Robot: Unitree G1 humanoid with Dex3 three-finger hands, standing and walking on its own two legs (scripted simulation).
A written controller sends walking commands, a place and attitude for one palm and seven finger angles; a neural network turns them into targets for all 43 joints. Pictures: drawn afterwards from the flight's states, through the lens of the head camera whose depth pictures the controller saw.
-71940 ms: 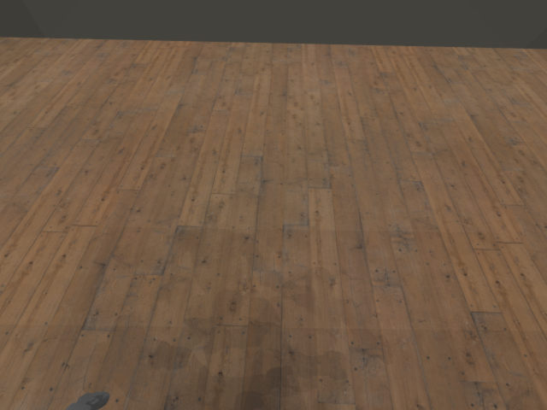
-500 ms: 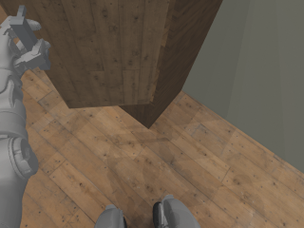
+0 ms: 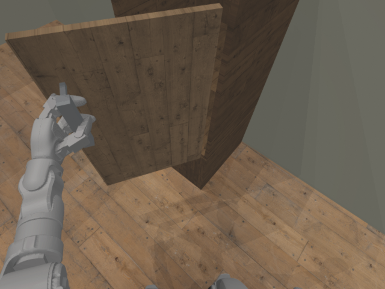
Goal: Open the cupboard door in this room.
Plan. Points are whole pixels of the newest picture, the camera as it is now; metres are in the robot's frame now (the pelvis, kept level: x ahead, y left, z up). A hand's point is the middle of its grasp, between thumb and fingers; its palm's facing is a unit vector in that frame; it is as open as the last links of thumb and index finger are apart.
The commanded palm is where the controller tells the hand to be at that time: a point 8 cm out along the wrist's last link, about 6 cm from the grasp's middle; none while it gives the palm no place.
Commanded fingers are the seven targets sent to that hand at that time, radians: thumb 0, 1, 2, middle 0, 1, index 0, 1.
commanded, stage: pull the door open along its arc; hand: left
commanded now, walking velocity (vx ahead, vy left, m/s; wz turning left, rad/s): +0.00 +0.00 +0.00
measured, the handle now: (76, 116) +0.47 +0.24 +0.06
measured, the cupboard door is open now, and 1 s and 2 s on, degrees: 59 92 92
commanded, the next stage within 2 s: open thumb and fingers to let go in 0.60 s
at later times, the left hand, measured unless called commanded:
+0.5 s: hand (123, 175) +0.32 +0.12 +0.07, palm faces +0.45 -0.89 +0.00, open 6.4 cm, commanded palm +0.25 +0.16 +0.06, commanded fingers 0.00 0.90 0.90 -0.40 -1.35 -0.40 -1.35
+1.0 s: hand (148, 194) +0.29 +0.07 +0.07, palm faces +0.47 -0.88 -0.02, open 8.1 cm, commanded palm +0.24 +0.12 +0.06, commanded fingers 0.00 -0.22 0.42 -0.32 -1.23 -0.32 -1.23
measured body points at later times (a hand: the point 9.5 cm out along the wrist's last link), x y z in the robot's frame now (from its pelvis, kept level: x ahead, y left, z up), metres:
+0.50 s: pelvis +0.00 -0.03 +0.01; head +0.05 -0.04 +0.46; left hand +0.29 +0.16 +0.07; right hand +0.18 -0.24 -0.10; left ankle -0.04 +0.08 -0.70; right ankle +0.01 -0.12 -0.70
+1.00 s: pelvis -0.01 -0.05 +0.00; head +0.03 -0.07 +0.45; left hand +0.25 +0.12 +0.07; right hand +0.19 -0.25 -0.10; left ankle -0.04 +0.08 -0.70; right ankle +0.01 -0.12 -0.70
